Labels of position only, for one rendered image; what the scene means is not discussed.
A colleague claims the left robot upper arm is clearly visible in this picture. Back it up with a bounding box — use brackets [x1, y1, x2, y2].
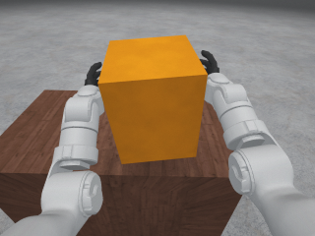
[0, 170, 103, 236]

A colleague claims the robot right forearm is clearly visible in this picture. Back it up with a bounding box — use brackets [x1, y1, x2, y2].
[204, 73, 294, 182]

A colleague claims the robot left hand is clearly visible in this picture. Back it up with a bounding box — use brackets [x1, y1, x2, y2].
[84, 62, 102, 87]

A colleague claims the robot right hand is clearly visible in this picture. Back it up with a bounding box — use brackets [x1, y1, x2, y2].
[200, 50, 220, 75]

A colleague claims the carton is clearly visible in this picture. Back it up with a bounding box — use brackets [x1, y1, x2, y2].
[97, 34, 208, 164]

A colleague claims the pedestal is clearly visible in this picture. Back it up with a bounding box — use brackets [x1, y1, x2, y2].
[0, 89, 242, 236]

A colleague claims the robot left forearm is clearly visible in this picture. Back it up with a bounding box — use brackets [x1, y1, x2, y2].
[40, 85, 104, 210]

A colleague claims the right robot upper arm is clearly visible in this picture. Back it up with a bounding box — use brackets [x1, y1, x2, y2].
[228, 144, 315, 236]

